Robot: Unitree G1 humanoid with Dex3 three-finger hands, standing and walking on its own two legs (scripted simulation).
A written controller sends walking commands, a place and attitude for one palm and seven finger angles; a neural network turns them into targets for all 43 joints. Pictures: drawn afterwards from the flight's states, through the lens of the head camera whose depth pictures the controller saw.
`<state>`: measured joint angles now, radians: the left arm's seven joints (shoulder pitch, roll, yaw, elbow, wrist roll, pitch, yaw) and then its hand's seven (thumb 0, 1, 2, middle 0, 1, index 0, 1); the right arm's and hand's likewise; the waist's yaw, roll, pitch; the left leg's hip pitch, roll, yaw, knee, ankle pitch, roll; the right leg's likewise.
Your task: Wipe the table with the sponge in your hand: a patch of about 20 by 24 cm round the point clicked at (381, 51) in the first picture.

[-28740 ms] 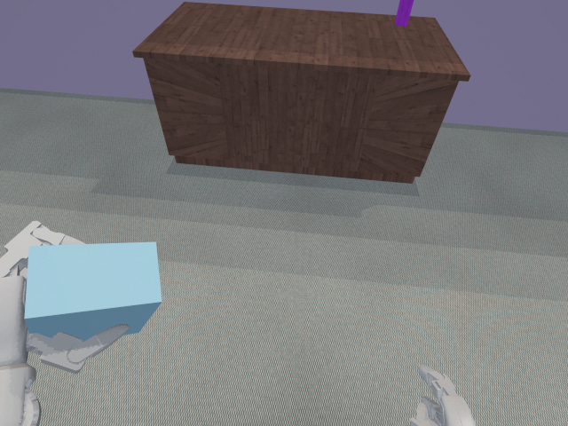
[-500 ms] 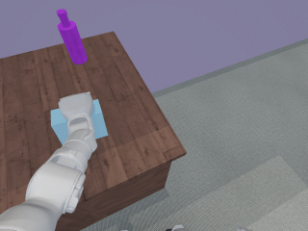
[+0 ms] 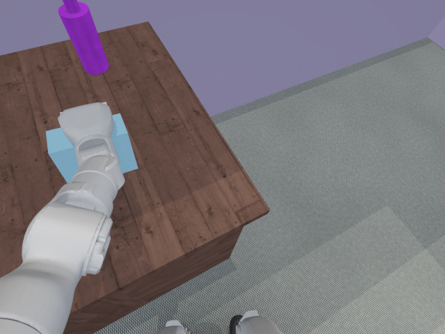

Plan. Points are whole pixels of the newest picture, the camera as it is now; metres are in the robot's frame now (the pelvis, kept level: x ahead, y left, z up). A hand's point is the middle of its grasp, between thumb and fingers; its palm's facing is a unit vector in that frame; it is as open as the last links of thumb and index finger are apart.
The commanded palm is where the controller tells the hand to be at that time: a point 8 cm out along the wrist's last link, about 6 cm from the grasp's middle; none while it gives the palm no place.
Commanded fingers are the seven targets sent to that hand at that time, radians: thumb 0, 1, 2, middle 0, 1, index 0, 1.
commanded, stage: wipe forward along the third lane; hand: left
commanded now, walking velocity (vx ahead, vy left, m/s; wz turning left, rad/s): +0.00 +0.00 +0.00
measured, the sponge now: (98, 156) +0.48 +0.23 -0.04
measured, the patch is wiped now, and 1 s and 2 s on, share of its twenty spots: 0.85 0.85 0.85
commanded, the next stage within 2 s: wipe back along the third lane in 0.02 s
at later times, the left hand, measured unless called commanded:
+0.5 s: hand (93, 140) +0.49 +0.22 +0.00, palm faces -0.08 +0.01 -1.00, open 10.6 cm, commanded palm +0.45 +0.20 +0.03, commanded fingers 0.00 0.10 1.30 -1.20 -1.60 -1.20 -1.60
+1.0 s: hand (104, 167) +0.42 +0.20 +0.00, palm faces -0.06 -0.02 -1.00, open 10.6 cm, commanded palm +0.38 +0.18 +0.03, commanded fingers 0.00 0.10 1.30 -1.20 -1.60 -1.20 -1.60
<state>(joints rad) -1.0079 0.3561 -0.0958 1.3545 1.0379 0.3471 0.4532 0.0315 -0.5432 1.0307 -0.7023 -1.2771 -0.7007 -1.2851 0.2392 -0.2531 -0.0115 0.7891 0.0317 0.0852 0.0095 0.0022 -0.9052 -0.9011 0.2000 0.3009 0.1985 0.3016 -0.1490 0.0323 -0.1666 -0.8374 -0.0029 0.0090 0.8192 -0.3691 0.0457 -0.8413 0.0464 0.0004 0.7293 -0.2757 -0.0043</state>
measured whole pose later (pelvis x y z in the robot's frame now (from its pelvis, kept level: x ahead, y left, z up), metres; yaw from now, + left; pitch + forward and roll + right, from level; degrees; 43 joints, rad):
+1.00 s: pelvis +0.05 +0.00 +0.02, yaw +1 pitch +15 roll -2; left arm -0.58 0.14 -0.30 0.92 1.01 0.45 0.45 0.01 -0.50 1.02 -0.65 -1.31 -0.65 -1.33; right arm 0.08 -0.21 -0.04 0.74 0.04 0.24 0.04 0.00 -0.91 -0.90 0.20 0.30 0.20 0.30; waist 0.02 0.02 -0.19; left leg -0.54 -0.01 -0.01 0.68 -0.39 0.04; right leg -0.55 0.04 -0.01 0.60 -0.31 -0.01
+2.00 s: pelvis +0.03 -0.02 +0.03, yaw +1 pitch +9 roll +0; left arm -0.36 0.10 -0.38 0.76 1.00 0.49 0.47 0.01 -0.50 1.02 -0.64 -1.32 -0.64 -1.34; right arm 0.04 -0.22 -0.03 0.73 0.07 0.22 0.02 0.01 -0.91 -0.90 0.20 0.30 0.20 0.30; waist 0.06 0.02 -0.16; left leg -0.43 -0.01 0.01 0.62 -0.35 0.02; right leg -0.46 0.04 0.00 0.60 -0.29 -0.03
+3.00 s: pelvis +0.01 -0.02 +0.03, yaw +1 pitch +7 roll +0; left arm -0.24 0.26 -0.18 0.64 1.05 0.30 0.38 0.00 -0.52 1.02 -0.68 -1.29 -0.68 -1.30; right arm 0.08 -0.24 -0.02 0.74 0.06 0.15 -0.04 0.01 -0.91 -0.90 0.20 0.30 0.20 0.30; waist 0.05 0.03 -0.10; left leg -0.41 -0.01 0.01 0.60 -0.32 0.02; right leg -0.45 0.04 0.01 0.59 -0.26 -0.03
